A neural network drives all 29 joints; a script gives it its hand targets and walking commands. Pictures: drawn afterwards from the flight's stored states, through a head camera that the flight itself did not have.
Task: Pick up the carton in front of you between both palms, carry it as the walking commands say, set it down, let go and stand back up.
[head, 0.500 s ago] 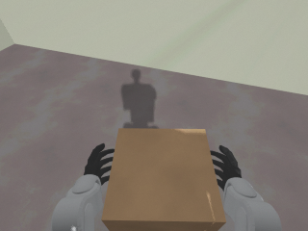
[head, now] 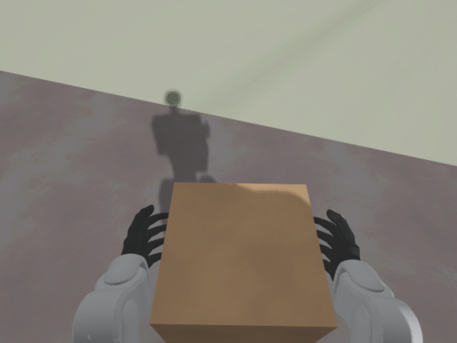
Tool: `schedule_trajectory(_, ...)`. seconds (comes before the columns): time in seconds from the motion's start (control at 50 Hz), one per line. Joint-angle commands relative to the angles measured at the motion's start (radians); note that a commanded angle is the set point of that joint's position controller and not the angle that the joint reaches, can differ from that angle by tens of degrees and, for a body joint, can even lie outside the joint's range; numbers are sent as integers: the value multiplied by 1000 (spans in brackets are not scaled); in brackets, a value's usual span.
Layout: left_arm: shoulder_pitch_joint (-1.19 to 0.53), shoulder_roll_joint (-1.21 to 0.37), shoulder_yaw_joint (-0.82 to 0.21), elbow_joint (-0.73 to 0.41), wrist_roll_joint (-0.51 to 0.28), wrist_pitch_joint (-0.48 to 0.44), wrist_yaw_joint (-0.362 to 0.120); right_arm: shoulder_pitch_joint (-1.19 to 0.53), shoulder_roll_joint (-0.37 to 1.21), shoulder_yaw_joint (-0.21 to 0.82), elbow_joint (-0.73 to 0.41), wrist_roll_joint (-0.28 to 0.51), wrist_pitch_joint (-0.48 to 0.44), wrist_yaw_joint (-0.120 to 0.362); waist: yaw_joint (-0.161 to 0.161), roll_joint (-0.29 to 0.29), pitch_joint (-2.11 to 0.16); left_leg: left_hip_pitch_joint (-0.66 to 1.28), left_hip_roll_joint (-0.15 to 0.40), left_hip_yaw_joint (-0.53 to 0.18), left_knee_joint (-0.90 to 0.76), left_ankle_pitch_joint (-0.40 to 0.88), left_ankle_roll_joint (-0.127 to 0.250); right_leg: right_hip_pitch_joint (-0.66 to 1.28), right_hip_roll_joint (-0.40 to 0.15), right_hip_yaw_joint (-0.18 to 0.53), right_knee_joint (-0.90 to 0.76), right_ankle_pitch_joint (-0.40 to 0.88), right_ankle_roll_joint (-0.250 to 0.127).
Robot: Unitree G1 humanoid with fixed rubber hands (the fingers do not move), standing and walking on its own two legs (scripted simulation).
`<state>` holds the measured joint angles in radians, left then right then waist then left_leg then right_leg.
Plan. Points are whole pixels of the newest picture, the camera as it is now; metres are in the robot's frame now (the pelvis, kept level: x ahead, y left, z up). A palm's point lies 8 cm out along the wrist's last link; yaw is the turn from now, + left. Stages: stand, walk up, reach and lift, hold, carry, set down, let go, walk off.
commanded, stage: carry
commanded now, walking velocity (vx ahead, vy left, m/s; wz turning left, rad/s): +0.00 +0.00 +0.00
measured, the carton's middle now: (237, 275) +0.25 +0.00 +0.01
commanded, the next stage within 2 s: none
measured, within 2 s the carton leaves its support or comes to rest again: neither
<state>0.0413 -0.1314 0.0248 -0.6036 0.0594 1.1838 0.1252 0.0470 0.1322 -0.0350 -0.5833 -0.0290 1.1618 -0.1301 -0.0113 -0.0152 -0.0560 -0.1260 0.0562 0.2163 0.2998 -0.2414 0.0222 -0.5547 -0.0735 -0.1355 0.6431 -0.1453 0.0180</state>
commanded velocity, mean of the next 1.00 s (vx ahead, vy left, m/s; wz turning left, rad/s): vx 0.00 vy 0.00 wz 0.00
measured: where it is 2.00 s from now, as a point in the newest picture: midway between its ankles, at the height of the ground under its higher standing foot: outside the picture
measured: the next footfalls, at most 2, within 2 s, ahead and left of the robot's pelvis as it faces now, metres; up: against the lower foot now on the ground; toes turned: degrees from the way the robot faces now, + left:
right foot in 0.08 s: +0.21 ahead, -0.12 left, +0.00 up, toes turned +21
left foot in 0.24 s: +0.09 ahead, +0.10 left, +0.00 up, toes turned +10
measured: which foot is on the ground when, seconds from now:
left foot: down 0.00-0.12, up 0.14-0.22, down 0.24-1.00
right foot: up 0.00-0.06, down 0.08-1.00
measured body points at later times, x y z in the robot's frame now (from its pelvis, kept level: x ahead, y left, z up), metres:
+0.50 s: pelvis +0.16 -0.01 -0.02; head +0.14 -0.01 +0.43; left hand +0.40 +0.15 +0.08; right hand +0.42 -0.15 +0.08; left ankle +0.04 +0.10 -0.75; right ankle +0.18 -0.10 -0.75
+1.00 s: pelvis +0.13 +0.00 -0.02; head +0.12 +0.00 +0.43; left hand +0.41 +0.17 +0.01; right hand +0.42 -0.13 +0.01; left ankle +0.04 +0.10 -0.75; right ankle +0.18 -0.10 -0.75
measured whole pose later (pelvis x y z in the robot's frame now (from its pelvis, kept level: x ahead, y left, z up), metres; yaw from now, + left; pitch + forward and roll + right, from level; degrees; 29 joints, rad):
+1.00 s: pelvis +0.13 +0.00 -0.02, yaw +3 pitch +2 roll -1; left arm -0.12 -0.13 0.11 0.02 0.20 0.84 0.04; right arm -0.11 0.13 -0.10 0.01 -0.20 0.84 -0.04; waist 0.00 0.01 -0.09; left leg -0.15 0.06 0.14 0.53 -0.41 -0.01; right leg -0.35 -0.08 -0.21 0.55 -0.23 -0.02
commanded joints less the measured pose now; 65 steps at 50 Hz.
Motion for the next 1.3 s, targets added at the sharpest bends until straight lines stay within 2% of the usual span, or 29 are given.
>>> schedule_trajectory(0.0,-369,-788,-660,-110,-283,-10,-101,-348,757,629,-114,272,1,136,-6,197,-232,138,175,-12,48,676,47,154,48,-71,-132,153,3)
schedule_trajectory(0.04,-353,-743,-642,-99,-281,5,-101,-348,718,616,-106,252,17,124,9,131,-225,80,142,24,167,565,-5,319,53,-99,-304,311,5)
schedule_trajectory(0.06,-355,-719,-629,-92,-277,14,-101,-349,696,609,-97,242,26,118,8,104,-231,9,126,15,219,476,-38,439,8,-65,-323,405,4)
schedule_trajectory(0.08,-358,-686,-609,-79,-275,24,-100,-351,670,601,-89,234,37,110,8,-7,-267,-104,90,-3,315,209,-76,585,-140,79,-235,792,-18)
schedule_trajectory(0.1,-349,-682,-600,-47,-274,29,-100,-352,667,609,-88,240,51,104,20,-135,-338,-215,38,-68,393,-118,-88,749,-270,211,-182,1021,-141)
schedule_trajectory(0.12,-312,-691,-586,-18,-277,27,-101,-347,667,618,-89,246,59,103,29,-194,-371,-244,29,-102,434,-320,-87,746,-313,285,-234,935,-202)
schedule_trajectory(0.14,-314,-717,-583,-10,-279,24,-106,-363,693,630,-84,254,60,107,28,-176,-359,-243,35,-136,415,-365,-78,708,-301,285,-276,804,-205)
schedule_trajectory(0.16,-333,-753,-586,-11,-283,20,-112,-388,731,643,-83,262,56,113,25,-143,-352,-228,35,-151,334,-369,-66,676,-279,257,-300,680,-187)
schedule_trajectory(0.18,-356,-790,-593,-13,-287,14,-120,-415,774,652,-84,267,49,121,18,-133,-345,-180,37,-146,229,-315,-57,630,-251,216,-311,570,-154)
schedule_trajectory(0.22,-398,-844,-610,-28,-298,0,-135,-445,841,669,-85,273,32,132,8,-124,-359,-53,32,-118,75,-77,-56,560,-186,131,-299,387,-98)
schedule_trajectory(0.24,-411,-857,-618,-36,-303,-7,-141,-450,855,672,-87,272,25,136,9,-102,-359,-9,47,-117,62,1,-62,524,-163,99,-289,324,-81)
schedule_trajectory(0.26,-440,-860,-627,-59,-307,-11,-146,-460,867,673,-88,269,17,138,9,-53,-339,-42,86,-141,71,41,-65,527,-141,53,-262,319,-63)
schedule_trajectory(0.3,-457,-856,-634,-65,-313,-11,-143,-478,849,665,-101,272,18,137,14,3,-317,-28,112,-139,130,206,-67,497,-113,47,-197,441,-63)
schedule_trajectory(0.36,-406,-809,-625,-48,-299,2,-131,-424,801,645,-75,263,28,132,13,22,-327,-33,110,-138,173,357,-60,500,-113,45,-117,582,-67)
schedule_trajectory(0.4,-385,-775,-618,-27,-285,11,-126,-396,767,629,-49,250,35,130,12,33,-331,-25,108,-136,197,450,-61,481,-107,36,-86,626,-68)
schedule_trajectory(0.48,-398,-746,-613,19,-264,14,-133,-407,739,617,-1,233,37,143,9,44,-308,-15,108,-133,201,521,-61,437,-94,21,-68,585,-57)
schedule_trajectory(0.62,-452,-733,-583,145,-218,-48,-179,-453,715,585,121,185,-25,187,9,48,-278,-3,120,-133,194,529,-44,402,-86,20,-65,432,-48)
schedule_trajectory(0.8,-531,-736,-531,308,-162,-248,-232,-536,735,545,282,132,-227,229,7,28,-281,-30,111,-134,179,343,-28,415,-101,31,-93,372,-50)
schedule_trajectory(1.0,-605,-726,-390,615,-59,-460,-271,-612,728,401,583,29,-438,275,10,27,-256,-63,105,-146,139,191,-16,398,-101,38,-139,245,-45)
schedule_trajectory(1.06,-663,-768,-385,676,-55,-528,-291,-672,769,397,648,25,-506,294,10,26,-254,-73,102,-150,128,150,-13,397,-101,40,-150,212,-44)
schedule_trajectory(1.16,-724,-873,-439,686,-81,-568,-321,-733,875,458,659,54,-547,322,9,21,-282,-68,100,-154,131,135,-8,407,-103,43,-156,203,-43)
schedule_trajectory(1.22,-709,-908,-485,641,-107,-541,-325,-720,911,504,611,80,-520,325,9,19,-305,-60,100,-154,143,155,-7,413,-106,43,-151,225,-42)
schedule_trajectory(1.28,-666,-900,-480,629,-105,-501,-322,-676,904,499,599,77,-479,322,10,18,-314,-58,100,-153,153,175,-6,411,-107,40,-145,248,-43)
